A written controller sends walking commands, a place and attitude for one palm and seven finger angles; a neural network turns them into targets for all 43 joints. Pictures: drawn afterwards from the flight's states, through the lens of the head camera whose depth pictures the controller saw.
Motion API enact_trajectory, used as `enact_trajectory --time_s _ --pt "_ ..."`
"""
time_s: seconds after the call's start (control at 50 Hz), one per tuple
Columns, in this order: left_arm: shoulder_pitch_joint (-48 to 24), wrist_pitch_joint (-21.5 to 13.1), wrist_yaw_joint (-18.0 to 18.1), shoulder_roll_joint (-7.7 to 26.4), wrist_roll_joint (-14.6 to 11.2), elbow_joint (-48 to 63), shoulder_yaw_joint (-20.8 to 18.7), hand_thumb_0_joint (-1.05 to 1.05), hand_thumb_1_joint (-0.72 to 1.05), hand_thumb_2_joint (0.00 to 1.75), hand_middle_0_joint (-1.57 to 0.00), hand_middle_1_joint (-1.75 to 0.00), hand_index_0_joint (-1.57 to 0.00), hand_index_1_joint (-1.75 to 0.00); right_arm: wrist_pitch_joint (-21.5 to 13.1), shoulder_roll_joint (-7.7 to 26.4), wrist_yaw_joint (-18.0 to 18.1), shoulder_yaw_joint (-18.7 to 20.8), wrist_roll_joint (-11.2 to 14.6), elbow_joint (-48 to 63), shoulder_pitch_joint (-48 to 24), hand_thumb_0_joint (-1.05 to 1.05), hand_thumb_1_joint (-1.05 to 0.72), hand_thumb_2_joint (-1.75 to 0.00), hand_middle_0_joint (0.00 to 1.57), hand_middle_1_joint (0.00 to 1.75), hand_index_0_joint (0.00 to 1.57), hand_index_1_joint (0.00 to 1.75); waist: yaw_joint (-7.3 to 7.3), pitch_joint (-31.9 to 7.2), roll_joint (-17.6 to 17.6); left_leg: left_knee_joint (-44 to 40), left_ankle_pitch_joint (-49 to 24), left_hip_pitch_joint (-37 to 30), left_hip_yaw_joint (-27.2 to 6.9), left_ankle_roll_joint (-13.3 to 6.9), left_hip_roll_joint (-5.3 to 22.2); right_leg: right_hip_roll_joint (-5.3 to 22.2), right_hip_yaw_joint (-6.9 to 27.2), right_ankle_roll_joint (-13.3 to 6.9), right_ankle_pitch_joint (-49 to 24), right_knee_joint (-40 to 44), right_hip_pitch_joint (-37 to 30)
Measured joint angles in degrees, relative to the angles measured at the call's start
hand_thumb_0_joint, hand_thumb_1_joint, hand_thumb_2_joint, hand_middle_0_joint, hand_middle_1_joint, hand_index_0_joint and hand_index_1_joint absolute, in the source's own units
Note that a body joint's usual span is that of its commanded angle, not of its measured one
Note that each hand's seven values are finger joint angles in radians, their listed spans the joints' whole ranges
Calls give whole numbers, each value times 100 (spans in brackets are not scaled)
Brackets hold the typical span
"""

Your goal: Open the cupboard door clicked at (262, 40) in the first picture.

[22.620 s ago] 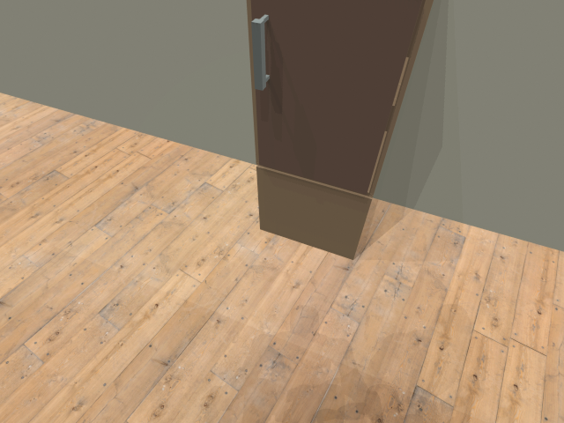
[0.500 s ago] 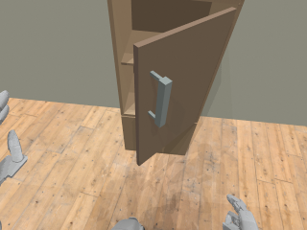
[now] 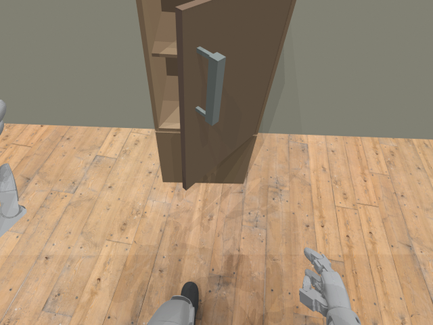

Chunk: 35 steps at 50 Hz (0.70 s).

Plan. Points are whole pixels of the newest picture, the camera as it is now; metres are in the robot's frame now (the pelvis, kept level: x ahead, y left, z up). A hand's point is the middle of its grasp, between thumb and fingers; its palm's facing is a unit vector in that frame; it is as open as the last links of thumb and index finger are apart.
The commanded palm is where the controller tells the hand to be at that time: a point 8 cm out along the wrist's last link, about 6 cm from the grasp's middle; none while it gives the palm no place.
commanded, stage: stop stepping back and stand still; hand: left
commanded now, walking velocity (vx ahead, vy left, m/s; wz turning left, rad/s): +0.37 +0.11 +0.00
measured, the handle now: (207, 88) +0.58 +0.08 +0.10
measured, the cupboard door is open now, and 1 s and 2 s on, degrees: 46 46 46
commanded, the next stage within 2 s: let the arm hang, fingers relaxed in 1.82 s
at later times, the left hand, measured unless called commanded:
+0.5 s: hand out of the picture +0.05 +0.26 +0.22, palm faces +0.47 -0.74 -0.47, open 7.4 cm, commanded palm +0.02 +0.29 +0.20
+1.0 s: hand out of the picture +0.03 +0.26 +0.20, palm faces +0.54 -0.66 -0.52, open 7.4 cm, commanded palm -0.04 +0.28 +0.20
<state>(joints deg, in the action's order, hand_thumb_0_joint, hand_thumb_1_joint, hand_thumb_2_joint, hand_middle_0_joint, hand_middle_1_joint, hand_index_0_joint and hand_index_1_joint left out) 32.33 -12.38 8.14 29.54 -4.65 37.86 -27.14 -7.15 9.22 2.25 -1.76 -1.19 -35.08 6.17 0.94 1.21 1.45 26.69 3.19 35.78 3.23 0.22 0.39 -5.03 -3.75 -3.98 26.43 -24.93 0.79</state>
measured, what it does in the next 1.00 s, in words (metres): walks backwards: left foot, then right foot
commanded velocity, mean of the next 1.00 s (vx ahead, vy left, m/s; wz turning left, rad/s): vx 0.21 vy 0.03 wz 0.00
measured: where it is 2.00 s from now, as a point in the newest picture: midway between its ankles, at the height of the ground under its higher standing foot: outside the picture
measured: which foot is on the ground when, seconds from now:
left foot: up 0.00-0.08, down 0.10-0.32, up 0.34-0.62, down 0.64-0.94, up 0.96-1.00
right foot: down 0.00-0.14, up 0.16-0.30, down 0.32-0.64, up 0.66-0.90, down 0.92-1.00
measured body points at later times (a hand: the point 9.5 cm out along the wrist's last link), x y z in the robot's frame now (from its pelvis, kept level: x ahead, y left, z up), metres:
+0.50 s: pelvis -0.11 -0.01 +0.03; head -0.15 +0.00 +0.47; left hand +0.02 +0.29 +0.24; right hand +0.02 -0.26 -0.06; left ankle -0.10 +0.12 -0.62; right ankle -0.06 -0.08 -0.71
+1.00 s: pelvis -0.16 -0.03 +0.01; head -0.15 -0.05 +0.46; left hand -0.01 +0.29 +0.23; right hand +0.00 -0.24 -0.11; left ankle -0.18 +0.12 -0.67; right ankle -0.13 -0.10 -0.71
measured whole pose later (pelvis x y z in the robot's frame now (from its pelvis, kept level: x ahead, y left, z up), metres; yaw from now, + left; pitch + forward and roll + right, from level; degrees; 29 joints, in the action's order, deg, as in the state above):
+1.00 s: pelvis -0.16 -0.03 +0.01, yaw +4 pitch -2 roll +0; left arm 26.7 -13.5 9.1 23.0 -0.2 23.3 -25.5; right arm -6.4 10.6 3.7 0.7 -0.2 -41.5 12.7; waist 1.7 2.7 -3.4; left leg 55.1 25.1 23.3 -0.6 -0.6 2.5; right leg 0.0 -6.2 -3.6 17.8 -37.2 17.6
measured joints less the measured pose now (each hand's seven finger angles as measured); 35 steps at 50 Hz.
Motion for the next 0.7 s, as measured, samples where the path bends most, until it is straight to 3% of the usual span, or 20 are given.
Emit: enact_trajectory --time_s 0.06,0.1,0.16,0.22,0.26,0.32,0.36,0.42,0.46,0.52,0.6,0.64,0.7 --pt "361 19 -88 164 -7 13 -91 1 88 90 -21 -30 -22 -31 190 8 1 -22 64 -274 444 1 -90 -90 21 30 20 30 88 -253 -1 1302 638 -170 -133 6 -50 -10 85 49 189 -216 -189" --pt "429 28 -73 97 18 -109 -192 1 88 90 -22 -30 -22 -31 242 38 27 -47 127 -374 809 2 -90 -90 21 30 20 30 166 -536 121 1250 495 -735 -41 -91 -75 85 212 93 304 -380 -258" --pt "-315 89 0 -325 63 -873 -59 1 88 90 -21 -30 -22 -31 218 219 150 20 159 -499 939 2 -90 -90 21 30 20 30 62 -563 82 1021 637 -1053 5 -469 -246 266 168 346 350 -1552 172" --pt "-1103 339 79 -621 134 -1775 113 1 88 90 -21 -30 -22 -31 147 320 200 70 104 -527 819 2 -90 -90 21 30 20 30 -117 -368 -85 683 277 -1222 -20 -473 -266 208 349 324 442 -2737 987" --pt "-1237 495 73 -622 160 -1964 230 1 88 90 -21 -30 -21 -30 119 261 187 79 75 -472 772 2 -90 -90 21 30 20 30 -275 -241 -64 341 191 -1338 -71 -355 -278 192 313 254 480 -2683 1276" --pt "-758 566 -1 -529 181 -1561 414 1 89 90 -20 -30 -21 -30 105 168 130 99 66 -207 814 2 -90 -90 21 30 20 30 -467 -161 5 233 651 -1195 -47 -165 -245 173 60 132 556 -1685 1242" --pt "-253 482 -79 -440 240 -981 494 1 89 90 -20 -30 -21 -30 127 169 82 163 103 -87 828 2 -90 -90 21 30 20 30 -455 -89 47 1545 1599 -578 -82 -19 -251 210 -59 -78 -272 -1426 1392" --pt "342 244 -223 -379 318 -327 449 1 88 90 -21 -30 -22 -31 269 195 82 248 33 -359 897 2 -90 -90 21 30 20 30 -139 -316 240 4235 1462 236 -226 129 -334 312 1 -172 -905 -1314 1720" --pt "381 -7 -208 -351 372 -424 297 1 88 90 -22 -30 -22 -31 335 196 149 269 11 -512 1002 2 -90 -90 21 30 20 30 5 -564 278 4707 1221 234 -215 113 -161 363 -41 -96 -787 -1000 1804" --pt "-54 -160 -81 -392 388 -1052 103 1 88 90 -22 -30 -22 -31 229 255 269 308 21 -587 1088 2 -90 -90 21 30 20 30 93 -734 237 3741 1367 -394 -108 1 54 478 -108 -39 -904 -442 1826" --pt "-708 -52 159 -599 402 -1672 110 1 88 90 -21 -30 -22 -31 8 440 389 344 23 -502 1023 2 -90 -90 21 30 20 30 55 -640 130 1303 1991 -1822 214 -233 69 692 -136 86 -1340 -225 1914" --pt "-752 7 218 -763 368 -1661 237 1 88 90 -21 -30 -21 -31 -100 584 406 364 14 -318 964 2 -90 -90 21 30 20 30 -49 -559 -117 115 2212 -2512 119 -413 102 610 -152 189 -1136 -590 2129" --pt "-660 37 164 -791 431 -1604 378 1 89 90 -20 -30 -21 -30 -148 390 350 386 28 -275 760 2 -91 -90 20 30 20 30 -189 -238 19 206 1293 -2496 129 -230 -19 612 122 414 -467 -2223 2612"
